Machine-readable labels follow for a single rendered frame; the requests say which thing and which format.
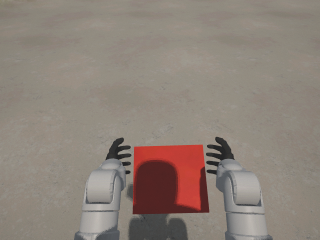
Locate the right robot hand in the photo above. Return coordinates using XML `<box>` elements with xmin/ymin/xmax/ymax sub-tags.
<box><xmin>206</xmin><ymin>137</ymin><xmax>235</xmax><ymax>175</ymax></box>

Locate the right robot forearm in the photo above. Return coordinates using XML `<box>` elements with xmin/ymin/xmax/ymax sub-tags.
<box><xmin>216</xmin><ymin>159</ymin><xmax>273</xmax><ymax>240</ymax></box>

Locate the left robot forearm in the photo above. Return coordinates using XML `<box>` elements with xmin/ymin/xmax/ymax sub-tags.
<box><xmin>74</xmin><ymin>158</ymin><xmax>126</xmax><ymax>240</ymax></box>

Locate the left robot hand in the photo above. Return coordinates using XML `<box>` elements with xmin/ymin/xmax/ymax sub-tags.
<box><xmin>105</xmin><ymin>137</ymin><xmax>132</xmax><ymax>174</ymax></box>

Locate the carton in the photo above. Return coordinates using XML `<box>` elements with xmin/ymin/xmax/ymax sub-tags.
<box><xmin>132</xmin><ymin>144</ymin><xmax>210</xmax><ymax>215</ymax></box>

